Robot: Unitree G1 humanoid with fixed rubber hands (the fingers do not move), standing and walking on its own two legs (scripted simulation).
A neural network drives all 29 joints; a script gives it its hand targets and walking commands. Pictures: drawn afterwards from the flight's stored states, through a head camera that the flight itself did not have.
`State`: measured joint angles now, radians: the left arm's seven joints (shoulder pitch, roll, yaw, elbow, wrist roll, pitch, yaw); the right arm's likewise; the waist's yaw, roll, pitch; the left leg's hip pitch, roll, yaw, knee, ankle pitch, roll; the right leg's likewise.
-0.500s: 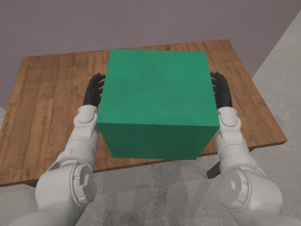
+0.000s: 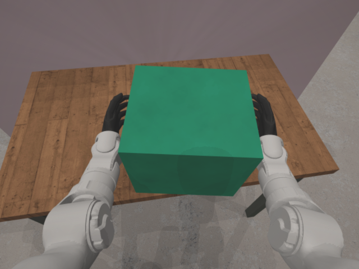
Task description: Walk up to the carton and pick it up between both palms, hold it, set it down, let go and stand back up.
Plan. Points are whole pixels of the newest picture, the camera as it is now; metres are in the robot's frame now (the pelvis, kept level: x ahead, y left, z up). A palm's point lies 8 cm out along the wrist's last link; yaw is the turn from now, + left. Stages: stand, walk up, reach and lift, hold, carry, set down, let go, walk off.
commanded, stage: reach and lift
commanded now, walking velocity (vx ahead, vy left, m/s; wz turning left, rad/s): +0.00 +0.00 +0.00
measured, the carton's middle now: (187, 135) +0.44 +0.00 +0.01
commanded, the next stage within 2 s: none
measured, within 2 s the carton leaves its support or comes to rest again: leaves its support in 0.34 s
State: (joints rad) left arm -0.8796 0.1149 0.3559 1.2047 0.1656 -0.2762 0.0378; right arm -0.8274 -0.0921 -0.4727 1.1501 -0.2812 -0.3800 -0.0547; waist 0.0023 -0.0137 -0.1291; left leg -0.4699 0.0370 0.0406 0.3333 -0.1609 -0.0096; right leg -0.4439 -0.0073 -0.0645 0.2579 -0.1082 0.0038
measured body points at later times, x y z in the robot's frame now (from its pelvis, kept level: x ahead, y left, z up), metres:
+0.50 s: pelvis -0.03 -0.01 +0.00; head +0.01 +0.00 +0.45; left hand +0.41 +0.17 +0.08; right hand +0.41 -0.18 +0.08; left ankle -0.02 +0.12 -0.75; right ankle -0.01 -0.12 -0.75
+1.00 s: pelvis -0.03 +0.00 +0.01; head -0.03 +0.02 +0.46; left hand +0.40 +0.18 +0.12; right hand +0.40 -0.17 +0.14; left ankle -0.02 +0.12 -0.75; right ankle -0.02 -0.12 -0.75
